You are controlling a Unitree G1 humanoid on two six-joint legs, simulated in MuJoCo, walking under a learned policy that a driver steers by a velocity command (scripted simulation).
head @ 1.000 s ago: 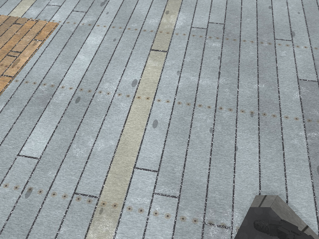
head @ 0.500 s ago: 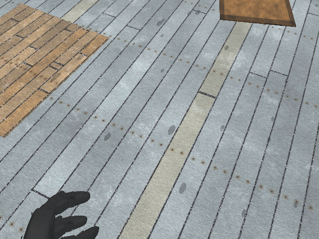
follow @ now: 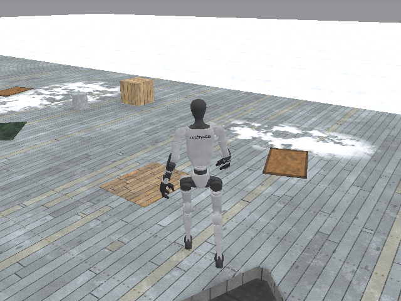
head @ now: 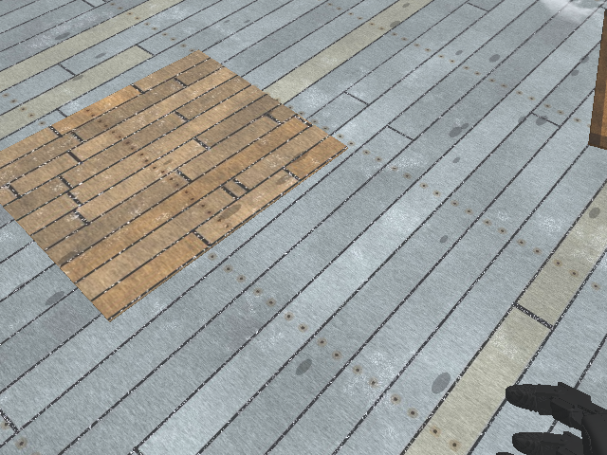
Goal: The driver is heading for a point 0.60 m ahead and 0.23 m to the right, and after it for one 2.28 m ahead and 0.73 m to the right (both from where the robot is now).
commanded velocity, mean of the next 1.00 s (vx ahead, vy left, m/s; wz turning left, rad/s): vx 0.50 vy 0.00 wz -0.46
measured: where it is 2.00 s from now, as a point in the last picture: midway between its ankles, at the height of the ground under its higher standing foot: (499, 296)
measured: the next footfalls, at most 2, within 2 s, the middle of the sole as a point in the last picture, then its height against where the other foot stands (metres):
right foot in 0.52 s outside the picture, level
left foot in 0.98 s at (373, 347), level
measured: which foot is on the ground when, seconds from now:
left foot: down 0.00-0.50, up 0.52-0.96, down 0.98-1.00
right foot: down 0.00-0.00, up 0.02-0.50, down 0.52-1.00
